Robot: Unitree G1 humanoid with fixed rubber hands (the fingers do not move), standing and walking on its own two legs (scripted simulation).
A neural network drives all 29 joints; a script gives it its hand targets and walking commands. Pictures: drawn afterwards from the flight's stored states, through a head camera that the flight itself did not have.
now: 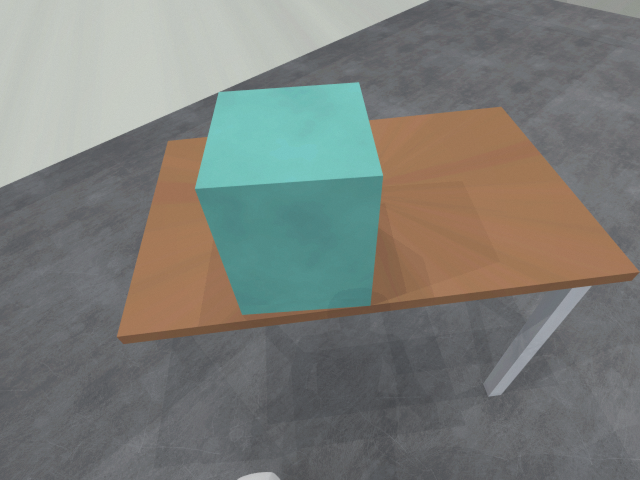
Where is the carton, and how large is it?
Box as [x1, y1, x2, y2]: [195, 82, 382, 314]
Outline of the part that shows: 358,82 226,91 218,93 195,190 242,314 370,305 382,173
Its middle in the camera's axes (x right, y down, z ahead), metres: -0.04 -0.05 +0.63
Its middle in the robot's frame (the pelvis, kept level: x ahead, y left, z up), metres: +0.50 +0.04 +0.04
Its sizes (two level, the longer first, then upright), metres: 0.228 0.218 0.281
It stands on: a table, 0.66 m high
